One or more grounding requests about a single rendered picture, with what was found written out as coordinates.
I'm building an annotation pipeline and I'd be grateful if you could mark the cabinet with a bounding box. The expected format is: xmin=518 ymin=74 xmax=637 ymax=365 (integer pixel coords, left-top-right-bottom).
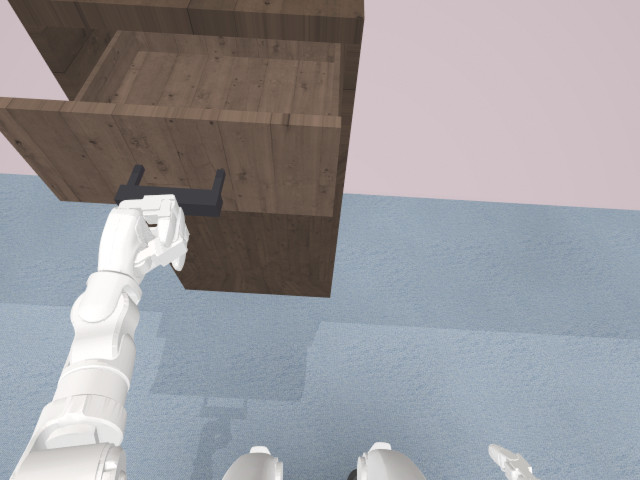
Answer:
xmin=8 ymin=0 xmax=364 ymax=298

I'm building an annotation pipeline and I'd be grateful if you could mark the right robot shin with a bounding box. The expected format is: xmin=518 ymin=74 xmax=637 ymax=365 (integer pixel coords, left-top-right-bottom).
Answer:
xmin=368 ymin=442 xmax=391 ymax=453

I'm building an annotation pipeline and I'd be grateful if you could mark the robot right thigh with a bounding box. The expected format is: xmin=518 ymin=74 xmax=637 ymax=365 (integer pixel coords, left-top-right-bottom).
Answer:
xmin=357 ymin=449 xmax=426 ymax=480

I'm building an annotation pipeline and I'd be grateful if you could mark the right robot hand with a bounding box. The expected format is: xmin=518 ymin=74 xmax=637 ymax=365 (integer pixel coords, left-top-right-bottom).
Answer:
xmin=488 ymin=444 xmax=541 ymax=480

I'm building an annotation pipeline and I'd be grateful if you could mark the drawer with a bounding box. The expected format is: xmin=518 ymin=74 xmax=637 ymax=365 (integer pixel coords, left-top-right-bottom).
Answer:
xmin=0 ymin=30 xmax=341 ymax=217

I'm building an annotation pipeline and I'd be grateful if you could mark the robot left forearm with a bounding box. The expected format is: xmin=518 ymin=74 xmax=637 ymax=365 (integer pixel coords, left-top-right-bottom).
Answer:
xmin=9 ymin=271 xmax=142 ymax=480

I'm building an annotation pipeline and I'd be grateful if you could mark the left robot upper arm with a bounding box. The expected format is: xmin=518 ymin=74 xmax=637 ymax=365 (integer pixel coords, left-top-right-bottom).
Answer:
xmin=14 ymin=442 xmax=127 ymax=480

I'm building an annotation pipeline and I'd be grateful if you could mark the left robot hand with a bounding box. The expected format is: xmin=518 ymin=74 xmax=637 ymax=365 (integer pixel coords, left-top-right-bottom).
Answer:
xmin=98 ymin=194 xmax=190 ymax=285

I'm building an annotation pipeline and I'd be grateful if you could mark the handle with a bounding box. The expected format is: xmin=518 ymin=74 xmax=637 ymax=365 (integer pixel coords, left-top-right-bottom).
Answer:
xmin=114 ymin=164 xmax=226 ymax=217

